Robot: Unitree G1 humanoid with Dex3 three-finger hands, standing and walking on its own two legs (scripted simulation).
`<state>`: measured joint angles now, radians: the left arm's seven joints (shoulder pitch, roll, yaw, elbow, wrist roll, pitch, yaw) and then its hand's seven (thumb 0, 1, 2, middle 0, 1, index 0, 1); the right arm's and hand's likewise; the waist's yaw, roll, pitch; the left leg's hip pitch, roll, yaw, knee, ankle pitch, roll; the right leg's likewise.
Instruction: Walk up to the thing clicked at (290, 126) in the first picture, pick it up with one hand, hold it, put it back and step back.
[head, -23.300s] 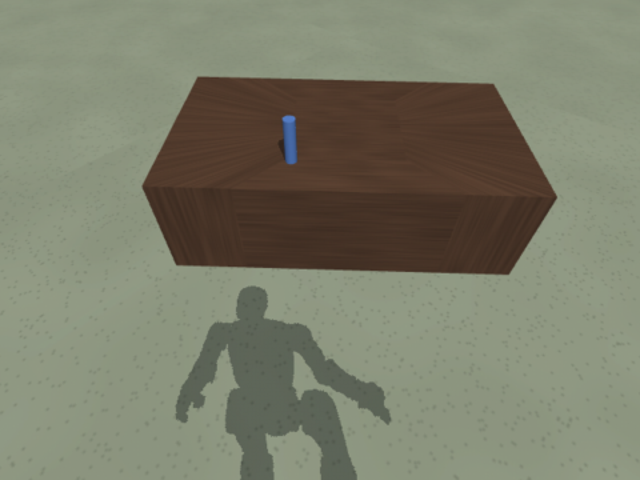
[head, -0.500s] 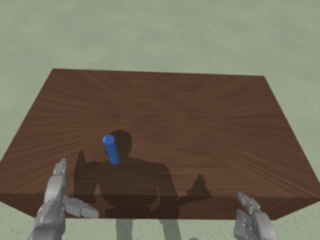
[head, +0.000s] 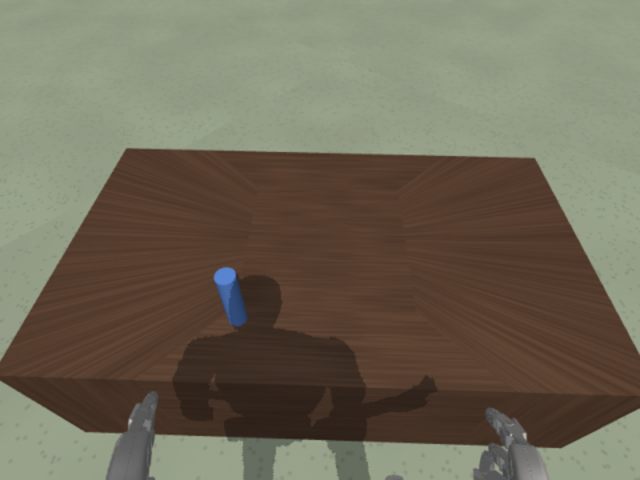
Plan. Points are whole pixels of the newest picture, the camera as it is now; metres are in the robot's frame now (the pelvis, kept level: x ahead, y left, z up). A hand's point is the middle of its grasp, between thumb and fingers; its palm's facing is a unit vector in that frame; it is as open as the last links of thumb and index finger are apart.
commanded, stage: home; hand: left
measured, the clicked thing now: (231, 298) +0.51 +0.20 -0.23
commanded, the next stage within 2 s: stand in 1.62 s
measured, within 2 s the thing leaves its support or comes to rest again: neither
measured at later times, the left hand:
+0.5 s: hand out of the picture +0.07 +0.26 -0.10, palm faces -0.01 -0.90 -0.43, open 17.1 cm
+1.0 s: hand out of the picture +0.05 +0.24 -0.10, palm faces +0.01 -0.92 -0.40, open 17.2 cm
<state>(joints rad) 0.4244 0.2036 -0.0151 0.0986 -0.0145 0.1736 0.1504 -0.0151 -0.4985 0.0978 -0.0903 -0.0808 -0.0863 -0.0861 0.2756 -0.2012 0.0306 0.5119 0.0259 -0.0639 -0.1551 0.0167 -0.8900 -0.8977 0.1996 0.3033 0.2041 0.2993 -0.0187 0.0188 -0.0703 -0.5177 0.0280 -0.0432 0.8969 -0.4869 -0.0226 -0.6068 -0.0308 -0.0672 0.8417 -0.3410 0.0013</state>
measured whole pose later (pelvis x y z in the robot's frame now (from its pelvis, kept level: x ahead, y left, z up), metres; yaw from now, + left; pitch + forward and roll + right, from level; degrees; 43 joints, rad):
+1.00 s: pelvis +0.00 -0.01 +0.05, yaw +1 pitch -5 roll +0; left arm 0.17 0.31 -0.01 1.13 0.03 -0.01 0.02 -0.01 -0.50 0.08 -0.07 -0.06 -0.06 -0.06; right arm 0.19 -0.34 -0.01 1.08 -0.02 0.02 -0.01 0.01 -0.90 -0.90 0.20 0.30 0.20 0.30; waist 0.01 0.06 0.03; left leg -0.05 0.02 -0.05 0.36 -0.23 -0.04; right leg -0.16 -0.03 -0.08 0.38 -0.14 -0.01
